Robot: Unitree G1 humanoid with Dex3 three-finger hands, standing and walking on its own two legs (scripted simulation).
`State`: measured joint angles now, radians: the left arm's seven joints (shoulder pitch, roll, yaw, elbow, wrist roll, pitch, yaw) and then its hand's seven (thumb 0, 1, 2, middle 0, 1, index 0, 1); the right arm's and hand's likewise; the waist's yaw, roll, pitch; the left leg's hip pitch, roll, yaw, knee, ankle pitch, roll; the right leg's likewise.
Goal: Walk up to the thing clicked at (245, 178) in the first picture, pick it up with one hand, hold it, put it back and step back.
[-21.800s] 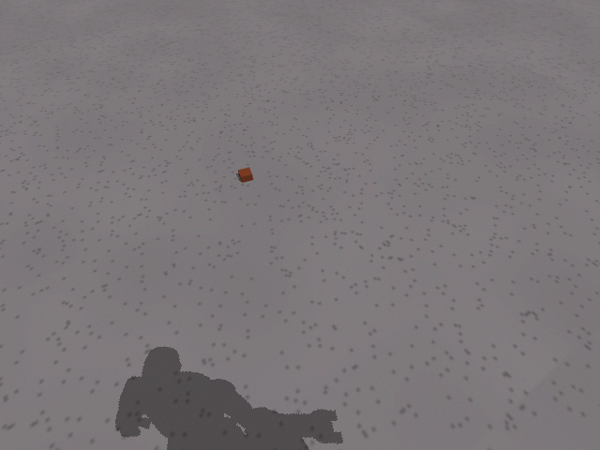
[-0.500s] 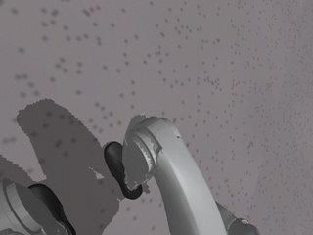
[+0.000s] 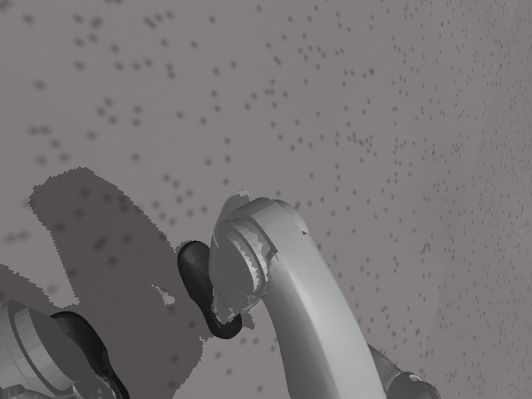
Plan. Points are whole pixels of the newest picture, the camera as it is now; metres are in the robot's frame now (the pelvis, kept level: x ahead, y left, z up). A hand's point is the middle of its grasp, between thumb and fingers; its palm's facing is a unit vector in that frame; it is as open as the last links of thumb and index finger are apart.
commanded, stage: close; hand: left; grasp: from above
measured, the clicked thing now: out of the picture +0.46 +0.42 -0.30
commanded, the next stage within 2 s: none
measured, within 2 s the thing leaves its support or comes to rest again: neither
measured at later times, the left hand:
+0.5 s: hand out of the picture +0.44 +0.41 -0.27, palm faces -0.34 -0.31 -0.89, open 10.7 cm
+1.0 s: hand out of the picture +0.44 +0.41 -0.27, palm faces -0.33 -0.31 -0.89, open 10.4 cm
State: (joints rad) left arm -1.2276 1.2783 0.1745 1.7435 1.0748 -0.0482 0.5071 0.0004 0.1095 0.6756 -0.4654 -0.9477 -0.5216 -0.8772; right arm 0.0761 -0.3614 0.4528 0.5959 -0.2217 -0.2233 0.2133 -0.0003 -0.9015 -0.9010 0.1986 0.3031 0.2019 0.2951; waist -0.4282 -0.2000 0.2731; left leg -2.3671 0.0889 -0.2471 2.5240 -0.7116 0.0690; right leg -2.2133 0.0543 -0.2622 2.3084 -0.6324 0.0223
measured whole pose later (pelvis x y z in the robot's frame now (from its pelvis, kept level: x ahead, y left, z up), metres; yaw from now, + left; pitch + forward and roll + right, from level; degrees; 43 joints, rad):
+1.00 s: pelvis +0.00 +0.00 +0.00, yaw +0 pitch +28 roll -17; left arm -1.23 1.29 0.18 1.75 1.07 -0.05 0.50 0.00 0.01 0.67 -0.42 -0.91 -0.46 -0.86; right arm 0.08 -0.37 0.45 0.59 -0.22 -0.22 0.22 0.00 -0.90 -0.90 0.20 0.30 0.20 0.30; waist -0.43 -0.20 0.28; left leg -2.37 0.09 -0.25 2.53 -0.71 0.07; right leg -2.22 0.05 -0.26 2.31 -0.63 0.02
